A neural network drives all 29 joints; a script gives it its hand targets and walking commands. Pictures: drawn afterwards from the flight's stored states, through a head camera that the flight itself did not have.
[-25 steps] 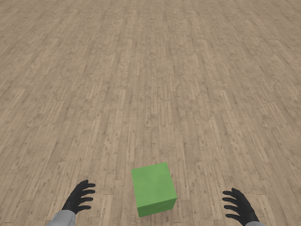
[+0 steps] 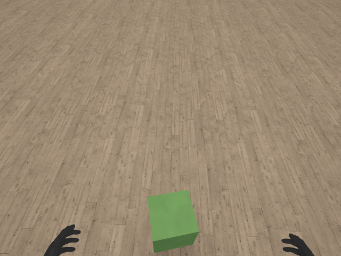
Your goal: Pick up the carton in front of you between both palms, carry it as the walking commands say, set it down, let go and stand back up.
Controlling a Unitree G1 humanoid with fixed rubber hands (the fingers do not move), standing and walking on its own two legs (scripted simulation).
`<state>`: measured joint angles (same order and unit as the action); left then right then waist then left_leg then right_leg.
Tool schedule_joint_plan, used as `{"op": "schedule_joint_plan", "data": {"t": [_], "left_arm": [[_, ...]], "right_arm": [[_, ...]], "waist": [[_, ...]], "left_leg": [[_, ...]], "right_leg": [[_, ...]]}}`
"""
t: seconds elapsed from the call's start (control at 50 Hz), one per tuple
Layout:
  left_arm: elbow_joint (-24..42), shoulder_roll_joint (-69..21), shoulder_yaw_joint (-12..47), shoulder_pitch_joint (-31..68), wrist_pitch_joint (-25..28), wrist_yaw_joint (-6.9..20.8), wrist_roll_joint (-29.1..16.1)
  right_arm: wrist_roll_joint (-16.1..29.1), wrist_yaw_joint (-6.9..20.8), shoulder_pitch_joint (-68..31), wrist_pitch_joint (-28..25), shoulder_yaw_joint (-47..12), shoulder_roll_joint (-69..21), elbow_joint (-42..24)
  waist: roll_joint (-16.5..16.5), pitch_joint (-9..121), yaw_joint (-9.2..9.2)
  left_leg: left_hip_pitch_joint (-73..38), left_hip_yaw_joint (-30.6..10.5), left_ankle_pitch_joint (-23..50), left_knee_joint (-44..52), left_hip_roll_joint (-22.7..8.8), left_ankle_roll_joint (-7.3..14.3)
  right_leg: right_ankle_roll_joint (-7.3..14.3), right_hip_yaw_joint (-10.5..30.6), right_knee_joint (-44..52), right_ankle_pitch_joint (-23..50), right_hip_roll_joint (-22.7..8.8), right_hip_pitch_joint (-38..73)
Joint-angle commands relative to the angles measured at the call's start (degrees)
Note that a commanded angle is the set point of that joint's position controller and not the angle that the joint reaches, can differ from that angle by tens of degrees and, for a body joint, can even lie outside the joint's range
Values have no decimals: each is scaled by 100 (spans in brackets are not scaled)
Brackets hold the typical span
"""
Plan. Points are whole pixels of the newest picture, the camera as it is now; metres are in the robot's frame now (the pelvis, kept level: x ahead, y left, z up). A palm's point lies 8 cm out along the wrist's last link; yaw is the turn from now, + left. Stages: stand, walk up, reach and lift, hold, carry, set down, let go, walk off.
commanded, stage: stand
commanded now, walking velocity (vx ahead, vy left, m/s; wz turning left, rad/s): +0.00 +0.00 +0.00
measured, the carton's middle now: (170, 221) +0.39 +0.00 -0.65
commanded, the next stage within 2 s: none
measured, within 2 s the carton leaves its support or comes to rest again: neither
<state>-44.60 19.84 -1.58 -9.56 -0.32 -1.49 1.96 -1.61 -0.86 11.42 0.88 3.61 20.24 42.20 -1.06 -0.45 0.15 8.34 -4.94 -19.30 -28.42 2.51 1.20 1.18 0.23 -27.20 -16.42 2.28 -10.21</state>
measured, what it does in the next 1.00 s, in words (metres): stands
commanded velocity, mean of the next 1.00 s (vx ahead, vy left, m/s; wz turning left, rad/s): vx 0.00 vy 0.00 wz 0.00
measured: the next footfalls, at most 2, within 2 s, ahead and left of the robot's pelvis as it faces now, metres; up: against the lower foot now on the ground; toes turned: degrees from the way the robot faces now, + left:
none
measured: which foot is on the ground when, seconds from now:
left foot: down 0.00-1.00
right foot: down 0.00-1.00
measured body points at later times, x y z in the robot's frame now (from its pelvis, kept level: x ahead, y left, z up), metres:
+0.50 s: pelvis +0.00 +0.00 +0.01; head +0.00 +0.01 +0.46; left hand +0.12 +0.31 -0.10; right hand +0.11 -0.30 -0.10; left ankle -0.05 +0.11 -0.74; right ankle -0.02 -0.11 -0.74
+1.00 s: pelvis -0.01 +0.00 +0.01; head -0.02 +0.00 +0.46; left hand +0.09 +0.31 -0.11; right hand +0.09 -0.32 -0.10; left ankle -0.05 +0.11 -0.74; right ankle -0.02 -0.11 -0.74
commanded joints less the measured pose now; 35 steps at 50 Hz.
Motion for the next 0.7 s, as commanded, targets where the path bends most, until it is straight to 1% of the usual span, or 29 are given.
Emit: {"op": "schedule_joint_plan", "data": {"t": [0.0, 0.02, 0.04, 0.06, 0.08, 0.1, 0.14, 0.16, 0.18, 0.2, 0.22, 0.24, 0.26, 0.28, 0.3, 0.32, 0.34, 0.36, 0.38, 0.42, 0.44, 0.48, 0.5, 0.52, 0.56, 0.6, 0.62, 0.66, 0.68], "left_arm": [[198, 869, -151, 324, 93, -32, 9], [114, 772, -149, 338, 108, -25, 8], [29, 780, -117, 285, 119, -20, 1], [27, 719, -127, 327, 148, -19, 13], [5, 787, -125, 368, 149, -23, 9], [-92, 812, -135, 323, 125, -27, -19], [-206, 888, -155, 428, 114, -41, -30], [-201, 882, -118, 399, 106, -42, -5], [-247, 886, -106, 397, 136, -35, -4], [-300, 811, -94, 342, 123, -38, -14], [-325, 817, -100, 446, 112, -60, -12], [-342, 898, -88, 496, 100, -55, -16], [-363, 825, -62, 454, 130, -58, -26], [-403, 884, -57, 468, 116, -36, -39], [-464, 906, -69, 517, 120, -38, -48], [-521, 871, -27, 498, 129, -41, -43], [-527, 926, -58, 528, 126, -40, -14], [-589, 916, -50, 468, 150, -33, -64], [-593, 945, -43, 418, 142, -34, -77], [-653, 986, -34, 496, 130, -34, -32], [-622, 987, -43, 565, 120, -32, 0], [-688, 927, -18, 531, 140, -13, -47], [-744, 967, -27, 523, 142, -8, -36], [-762, 1080, -61, 516, 147, -6, -30], [-807, 1050, -23, 487, 172, -4, -50], [-825, 972, 4, 533, 195, 6, -101], [-876, 1016, 3, 615, 181, -11, -47], [-909, 1036, -28, 530, 205, -17, -53], [-908, 1046, -13, 545, 188, 0, -40]], "right_arm": [[12, -38, -161, -84, 144, 830, -181], [13, -81, -126, -100, 107, 772, -165], [-12, -78, -262, -109, 94, 839, -109], [31, -87, -199, -109, 93, 883, -57], [20, -72, -197, -107, 127, 972, -16], [17, -79, -169, -98, 56, 900, 48], [6, -87, -213, -106, 61, 946, 122], [10, -81, -241, -113, 57, 920, 140], [42, -93, -166, -122, 47, 876, 216], [19, -89, -203, -113, 34, 987, 288], [16, -92, -322, -104, 57, 935, 271], [30, -100, -360, -103, 21, 892, 306], [64, -91, -282, -120, 0, 911, 369], [49, -94, -257, -137, 22, 930, 409], [28, -97, -323, -144, -17, 901, 458], [57, -89, -417, -151, -18, 948, 445], [26, -102, -324, -151, -1, 971, 502], [40, -87, -329, -157, -32, 973, 546], [41, -84, -333, -153, -1, 1019, 599], [42, -80, -430, -145, -43, 966, 637], [39, -102, -454, -164, -38, 913, 615], [2, -97, -432, -169, -12, 1021, 687], [4, -99, -393, -172, -17, 1075, 716], [13, -69, -432, -155, -26, 1027, 730], [44, -52, -370, -158, -17, 1050, 769], [60, -45, -324, -160, -37, 1063, 863], [65, -55, -426, -153, -57, 1101, 866], [37, -47, -395, -167, -74, 1089, 907], [44, -66, -449, -174, -99, 1077, 948]], "waist": [[261, 187, -3], [216, 387, -39], [142, 312, 41], [335, 515, 30], [386, 435, 31], [195, 325, 20], [15, 321, -31], [103, 535, -28], [154, 489, -35], [434, 346, 41], [173, 322, 4], [134, 327, 29], [102, 411, 19], [98, 274, -15], [86, 260, 9], [204, 209, -12], [21, 122, 8], [48, 328, 60], [186, 345, 64], [103, 311, 40], [117, 103, 25], [123, 207, 43], [246, 31, 42], [1, 99, 18], [134, 248, 20], [118, 216, 23], [179, 82, -33], [157, 23, -21], [241, 95, 29]], "left_leg": [[215, -413, 2101, 445, -602, -133], [165, -398, 2358, 447, -627, -133], [159, -482, 2250, 507, -651, -86], [50, -477, 2397, 497, -655, -93], [121, -411, 2578, 511, -647, -127], [27, -430, 2609, 417, -655, -100], [10, -445, 2674, 468, -685, -79], [-119, -443, 2710, 467, -698, -92], [-90, -453, 2749, 532, -705, -141], [30, -423, 2594, 581, -658, -131], [59, -415, 2579, 629, -665, -135], [-2, -423, 2427, 665, -680, -185], [-77, -535, 2235, 740, -702, -108], [-80, -483, 2227, 745, -711, -87], [-81, -544, 2325, 739, -759, -50], [-65, -530, 2496, 691, -771, -69], [54, -525, 2509, 758, -749, -83], [-76, -521, 2494, 741, -769, -56], [-35, -490, 2396, 746, -740, -46], [-12, -551, 2178, 843, -725, -56], [21, -518, 2050, 946, -716, -71], [-37, -534, 1927, 930, -717, -71], [44, -532, 1965, 986, -736, -37], [-54, -553, 2015, 932, -743, -43], [-148, -573, 1975, 933, -737, -63], [-126, -563, 1804, 1011, -759, -30], [-122, -515, 1840, 1031, -767, -51], [1, -563, 1764, 1063, -776, -32], [47, -598, 1701, 1062, -756, -18]], "right_leg": [[-30, 523, 294, 1877, -611, 432], [-26, 543, 258, 1948, -622, 538], [-26, 561, 311, 1883, -654, 570], [-2, 585, 258, 1991, -644, 668], [17, 537, 240, 2121, -650, 661], [-25, 524, 296, 2203, -641, 530], [-8, 543, 270, 2273, -662, 537], [-43, 516, 341, 2268, -666, 676], [-4, 539, 273, 2239, -696, 651], [-9, 570, 365, 2222, -689, 657], [-6, 531, 388, 2213, -703, 701], [-23, 543, 401, 2100, -664, 667], [-36, 554, 445, 1878, -677, 664], [-41, 618, 519, 1786, -685, 576], [11, 594, 485, 1920, -738, 557], [21, 634, 535, 2039, -731, 561], [-5, 599, 540, 1951, -733, 580], [-3, 609, 515, 2016, -748, 705], [35, 665, 548, 2112, -762, 781], [35, 619, 629, 1859, -745, 839], [-3, 648, 672, 1780, -744, 646], [-10, 635, 728, 1648, -737, 683], [3, 644, 770, 1646, -750, 640], [-20, 612, 788, 1787, -751, 614], [-2, 692, 770, 1726, -760, 628], [-6, 692, 837, 1655, -797, 677], [-6, 689, 860, 1676, -804, 522], [18, 745, 885, 1488, -803, 582], [-5, 718, 886, 1524, -772, 672]]}}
